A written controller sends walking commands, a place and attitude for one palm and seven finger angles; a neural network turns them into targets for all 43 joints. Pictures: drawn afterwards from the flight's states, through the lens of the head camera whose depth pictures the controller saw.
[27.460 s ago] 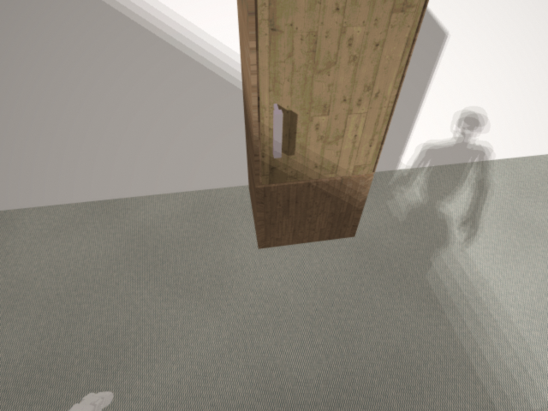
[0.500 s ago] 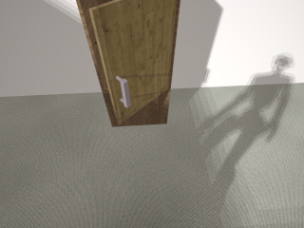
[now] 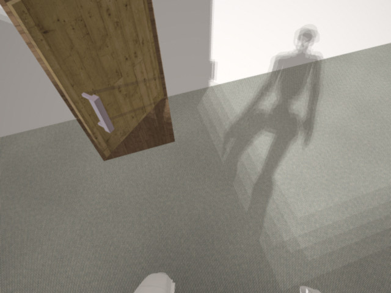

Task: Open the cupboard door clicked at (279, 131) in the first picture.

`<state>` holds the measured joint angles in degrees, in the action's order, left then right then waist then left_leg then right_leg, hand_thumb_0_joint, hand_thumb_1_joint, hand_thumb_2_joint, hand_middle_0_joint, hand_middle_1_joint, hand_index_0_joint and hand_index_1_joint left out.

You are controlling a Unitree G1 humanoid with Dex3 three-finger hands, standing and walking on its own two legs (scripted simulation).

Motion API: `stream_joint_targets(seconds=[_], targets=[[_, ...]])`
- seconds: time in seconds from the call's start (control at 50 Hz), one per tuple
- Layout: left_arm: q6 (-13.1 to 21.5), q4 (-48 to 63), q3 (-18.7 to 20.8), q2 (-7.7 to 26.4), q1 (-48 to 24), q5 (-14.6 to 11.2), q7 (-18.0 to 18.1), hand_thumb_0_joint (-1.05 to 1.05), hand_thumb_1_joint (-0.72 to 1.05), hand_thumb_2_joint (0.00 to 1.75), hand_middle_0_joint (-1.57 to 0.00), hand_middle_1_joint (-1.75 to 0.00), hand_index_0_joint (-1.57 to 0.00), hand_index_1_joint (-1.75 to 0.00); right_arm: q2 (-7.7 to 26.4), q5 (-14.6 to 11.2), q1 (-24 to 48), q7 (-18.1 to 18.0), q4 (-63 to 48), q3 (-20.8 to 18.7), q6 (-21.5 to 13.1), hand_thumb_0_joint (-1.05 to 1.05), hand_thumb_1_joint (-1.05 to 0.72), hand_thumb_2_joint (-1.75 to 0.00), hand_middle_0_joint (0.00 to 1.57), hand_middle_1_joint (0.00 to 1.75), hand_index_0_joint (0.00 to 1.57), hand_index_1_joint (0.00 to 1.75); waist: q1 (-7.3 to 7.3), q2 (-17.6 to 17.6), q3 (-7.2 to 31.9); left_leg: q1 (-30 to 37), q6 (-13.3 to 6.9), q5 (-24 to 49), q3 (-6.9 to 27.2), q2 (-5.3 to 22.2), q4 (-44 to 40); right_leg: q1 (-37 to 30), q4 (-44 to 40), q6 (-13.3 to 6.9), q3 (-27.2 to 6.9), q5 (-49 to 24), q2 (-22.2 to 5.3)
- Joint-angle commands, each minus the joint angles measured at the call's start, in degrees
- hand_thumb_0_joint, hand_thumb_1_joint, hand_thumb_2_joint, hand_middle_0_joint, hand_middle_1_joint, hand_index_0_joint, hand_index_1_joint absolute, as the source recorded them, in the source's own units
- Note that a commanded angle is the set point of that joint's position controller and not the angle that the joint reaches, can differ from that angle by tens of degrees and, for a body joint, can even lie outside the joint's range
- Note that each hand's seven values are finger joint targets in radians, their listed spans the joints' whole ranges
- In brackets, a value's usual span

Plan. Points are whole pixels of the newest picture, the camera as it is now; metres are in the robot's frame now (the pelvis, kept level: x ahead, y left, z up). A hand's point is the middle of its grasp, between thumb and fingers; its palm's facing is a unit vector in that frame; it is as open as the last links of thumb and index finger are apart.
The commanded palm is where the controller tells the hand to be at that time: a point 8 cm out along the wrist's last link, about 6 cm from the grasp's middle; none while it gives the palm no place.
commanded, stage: walk to a spot facing it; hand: left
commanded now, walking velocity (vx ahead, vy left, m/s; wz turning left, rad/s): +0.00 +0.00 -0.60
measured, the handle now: (98, 112) +0.62 +0.39 -0.11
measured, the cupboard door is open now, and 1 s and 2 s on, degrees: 41 41 41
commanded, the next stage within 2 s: none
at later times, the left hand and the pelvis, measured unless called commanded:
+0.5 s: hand (116, 283) +0.14 +0.21 -0.17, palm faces -0.27 -0.91 -0.30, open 7.4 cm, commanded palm none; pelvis -0.02 +0.01 -0.02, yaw -17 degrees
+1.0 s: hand (192, 227) +0.28 +0.04 -0.16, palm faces -0.65 -0.74 -0.18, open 7.4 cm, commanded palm none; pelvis +0.05 -0.03 +0.00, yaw -37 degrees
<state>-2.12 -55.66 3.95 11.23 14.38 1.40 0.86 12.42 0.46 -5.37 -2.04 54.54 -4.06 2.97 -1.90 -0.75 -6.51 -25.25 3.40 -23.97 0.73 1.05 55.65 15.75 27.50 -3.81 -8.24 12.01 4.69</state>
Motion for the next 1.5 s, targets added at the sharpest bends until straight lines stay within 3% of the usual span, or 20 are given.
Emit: stream_joint_targets(seconds=[0.0, 0.1, 0.14, 0.16, 0.26, 0.38, 0.42, 0.44, 0.62, 0.64, 0.68, 0.74, 0.82, 0.98, 1.02, 1.04, 1.06, 1.18, 1.42, 1.48], targets=[[0.7, 3.4, 3.5, 12.6, 3.0, 0.2, 0.5, 0.00, 0.90, 0.90, -0.20, -0.30, -0.20, -0.30, 4.2, -0.4, 1.6, -0.4, -5.6, -0.7, -1.4, 0.00, -0.90, -0.90, 0.20, 0.30, 0.20, 0.30, -0.93, -8.3, 8.5, -2.4, -0.3, -1.6, 1.0, -0.2, -6.3, -10.5, -6.7, -7.5, -19.5, -20.1, -14.7], [0.3, 5.1, 3.5, 12.5, -2.2, -0.2, 0.3, 0.00, 0.90, 0.90, -0.20, -0.30, -0.20, -0.30, 5.2, -0.9, -5.4, -0.9, -4.4, -0.8, -2.5, 0.00, -0.90, -0.90, 0.20, 0.30, 0.20, 0.30, 3.13, -6.5, 11.8, 15.4, -1.5, 7.3, 1.2, -0.8, -28.5, -1.4, -2.1, -2.7, -19.0, -18.7, -10.7], [0.2, 7.6, 2.2, 7.5, -2.8, -1.3, -0.8, 0.00, 0.90, 0.90, -0.20, -0.30, -0.20, -0.30, 13.8, 0.4, -7.9, -1.5, -4.6, -2.3, -3.5, 0.00, -0.90, -0.90, 0.20, 0.30, 0.20, 0.30, 4.20, 17.5, 11.2, 29.6, -8.8, 10.2, 22.2, 21.0, -41.9, 20.0, 14.7, 4.1, -3.3, 14.5, 1.4], [0.2, 8.6, 2.4, 9.2, -5.9, -0.5, -1.2, 0.00, 0.90, 0.90, -0.20, -0.30, -0.20, -0.30, 15.2, 0.9, -8.3, -1.7, -5.2, -2.4, -3.1, 0.00, -0.90, -0.90, 0.20, 0.30, 0.20, 0.30, 4.82, 16.0, 8.1, 21.9, -13.9, 16.5, 25.3, 28.2, -42.2, 20.0, 27.1, 6.2, 2.8, 22.9, -0.8], [-0.5, 8.3, 2.6, 8.0, -5.0, 0.0, -3.1, 0.00, 0.90, 0.90, -0.20, -0.30, -0.20, -0.30, 10.6, 2.0, -2.1, -1.3, -7.6, -0.9, -3.4, 0.00, -0.90, -0.90, 0.20, 0.30, 0.20, 0.30, 0.78, 14.4, 5.6, 14.9, -10.9, 36.2, 3.7, 16.1, -34.1, 15.2, 31.4, 7.1, 7.1, 15.7, -5.0], [0.5, 7.3, 2.2, 8.6, -1.2, -0.3, -3.4, 0.00, 0.90, 0.90, -0.20, -0.30, -0.20, -0.30, 13.9, 1.0, -5.6, -0.4, -6.9, -2.2, -2.8, 0.00, -0.90, -0.90, 0.20, 0.30, 0.20, 0.30, 0.22, 10.5, 10.4, 12.1, -5.6, 33.4, -3.0, 13.8, -21.3, -5.9, 3.2, 4.5, 13.9, 0.0, -2.4], [1.4, 5.9, 4.2, 19.4, 4.4, 0.6, -1.7, 0.00, 0.90, 0.90, -0.20, -0.30, -0.20, -0.30, 6.7, 0.0, -4.0, 0.2, -10.6, -0.7, -2.7, 0.00, -0.90, -0.90, 0.20, 0.30, 0.20, 0.30, -2.43, -18.1, 12.6, -8.4, 0.9, -8.6, -9.8, 1.7, 0.8, -20.5, -6.9, -4.9, -17.2, -29.7, -24.0], [1.2, 5.4, 4.6, 20.7, 6.9, 0.0, -0.8, 0.00, 0.90, 0.90, -0.20, -0.30, -0.20, -0.30, 8.1, -0.1, -1.6, -0.3, -10.8, -0.2, -2.1, 0.00, -0.90, -0.90, 0.20, 0.30, 0.20, 0.30, -5.11, -16.8, 12.5, -9.5, -0.2, -15.0, -1.5, 3.0, 9.2, -17.7, -6.2, -10.2, -19.1, -31.1, -27.4], [1.0, 8.7, 2.7, 15.3, -8.8, 0.4, -1.7, 0.00, 0.90, 0.90, -0.20, -0.30, -0.20, -0.30, 6.1, 0.7, -13.8, 1.9, -5.8, -0.2, -3.3, 0.00, -0.90, -0.90, 0.20, 0.30, 0.20, 0.30, 5.90, -6.6, 6.4, 20.4, -0.7, 1.1, -6.8, 0.2, -22.3, 15.3, -7.9, -4.6, -11.7, 28.5, -12.5], [0.9, 9.8, 2.0, 13.0, -10.2, 0.1, -2.2, 0.00, 0.90, 0.90, -0.20, -0.30, -0.20, -0.30, 8.6, 0.9, -18.9, 1.1, -3.9, -0.6, -3.8, 0.00, -0.90, -0.90, 0.20, 0.30, 0.20, 0.30, 8.09, 0.3, 6.2, 28.5, -1.6, -2.4, -4.2, 2.7, -29.9, 23.0, -1.1, -1.9, -7.6, 29.7, -8.2], [1.0, 14.2, 1.2, 8.6, -16.0, -0.5, -3.1, 0.00, 0.90, 0.90, -0.20, -0.30, -0.20, -0.30, 18.1, 2.1, -24.9, -0.4, -2.7, -2.4, -5.2, 0.00, -0.90, -0.90, 0.20, 0.30, 0.20, 0.30, 10.65, 21.3, 2.9, 25.3, -11.7, -28.6, 31.8, 30.9, -50.9, 35.0, 30.0, 3.6, 5.0, 22.7, -3.7], [2.0, 11.9, 2.3, 8.8, -14.0, 0.5, -4.8, 0.00, 0.90, 0.90, -0.20, -0.30, -0.20, -0.30, 14.6, 2.2, -16.7, 0.2, -5.1, -1.2, -6.6, 0.00, -0.90, -0.90, 0.20, 0.30, 0.20, 0.30, 4.95, 3.7, 1.7, 17.2, -12.7, -13.6, 19.9, 25.5, -48.9, 29.7, 39.9, 4.1, 5.0, 10.8, -8.7], [1.3, 10.0, 0.7, 4.4, -12.4, 0.4, -5.9, 0.00, 0.90, 0.90, -0.20, -0.30, -0.20, -0.30, 10.0, 1.7, -17.8, 0.2, -2.8, 0.3, -7.2, 0.00, -0.90, -0.90, 0.20, 0.30, 0.20, 0.30, 3.86, 10.7, 3.5, 21.2, -7.6, 10.1, -2.8, 16.1, -43.8, 24.5, 31.7, 5.2, 11.2, 2.5, -8.7], [1.9, 9.9, -0.2, 4.6, -16.9, 0.2, -5.4, 0.00, 0.90, 0.90, -0.20, -0.30, -0.20, -0.30, 10.3, 2.1, -23.8, 0.8, 0.6, 0.4, -6.7, 0.00, -0.90, -0.90, 0.20, 0.30, 0.20, 0.30, 5.41, 11.3, 4.7, 23.1, -7.0, 29.1, -11.4, 19.5, -36.2, 9.0, 9.9, 2.3, 17.7, 6.4, -5.6], [2.8, 5.1, 1.2, 8.2, -2.2, 0.4, -4.6, 0.00, 0.90, 0.90, -0.20, -0.30, -0.20, -0.30, 10.4, 1.2, -20.5, 1.2, -0.1, 0.4, -6.6, 0.00, -0.90, -0.90, 0.20, 0.30, 0.20, 0.30, -2.33, 5.5, 11.0, 13.4, -4.1, 37.5, -16.5, 16.0, -16.3, -15.3, 2.1, -1.1, 16.8, 2.9, -3.5], [3.6, 2.1, 3.3, 15.7, 9.0, 0.8, -3.5, 0.00, 0.90, 0.90, -0.20, -0.30, -0.20, -0.30, 6.6, -0.1, -17.7, 1.8, -2.3, 1.2, -6.8, 0.00, -0.90, -0.90, 0.20, 0.30, 0.20, 0.30, -7.27, -10.8, 17.8, -5.2, -1.5, 18.2, -19.3, 10.2, 2.0, -34.2, -2.3, -6.3, -3.5, 7.5, -17.9], [3.5, 0.2, 4.5, 19.8, 14.1, -0.7, -2.6, 0.00, 0.90, 0.90, -0.20, -0.30, -0.20, -0.30, 5.1, -0.5, -12.7, 1.5, -5.8, 1.6, -6.8, 0.00, -0.90, -0.90, 0.20, 0.30, 0.20, 0.30, -8.37, -17.6, 18.6, -17.0, -0.4, -11.9, -12.0, 3.7, 16.8, -35.5, -9.8, -10.7, -23.7, -3.1, -29.2], [4.9, 3.9, 1.6, 9.6, -3.6, -0.2, -0.9, 0.00, 0.90, 0.90, -0.20, -0.30, -0.20, -0.30, 3.2, 1.2, -13.4, 1.9, -1.1, 0.4, -4.0, 0.00, -0.90, -0.90, 0.20, 0.30, 0.20, 0.30, 3.57, -8.3, 4.9, -6.0, 0.6, 4.9, -3.8, 8.9, 7.1, -3.6, -14.5, -6.9, -0.4, -7.7, -18.1], [6.1, -1.7, 1.4, 8.6, 3.1, -0.4, -1.1, 0.00, 0.90, 0.90, -0.20, -0.30, -0.20, -0.30, 3.6, 1.2, -7.6, 3.0, -2.1, -0.5, -6.4, 0.00, -0.90, -0.90, 0.20, 0.30, 0.20, 0.30, 4.10, -0.1, 4.5, 13.6, -2.2, 13.1, -5.8, 2.9, -26.8, -3.0, -6.2, -4.8, -0.4, -4.2, -15.2], [6.4, 1.6, 0.0, 4.9, 1.5, -0.7, -1.9, 0.00, 0.90, 0.90, -0.20, -0.30, -0.20, -0.30, 14.2, 2.4, -27.6, 1.4, 2.8, -2.5, -6.3, 0.00, -0.90, -0.90, 0.20, 0.30, 0.20, 0.30, 10.87, 17.1, 13.7, 36.5, -15.8, 0.5, 29.7, 28.3, -41.7, 22.3, 39.0, 1.3, 8.9, 20.3, -2.5]])
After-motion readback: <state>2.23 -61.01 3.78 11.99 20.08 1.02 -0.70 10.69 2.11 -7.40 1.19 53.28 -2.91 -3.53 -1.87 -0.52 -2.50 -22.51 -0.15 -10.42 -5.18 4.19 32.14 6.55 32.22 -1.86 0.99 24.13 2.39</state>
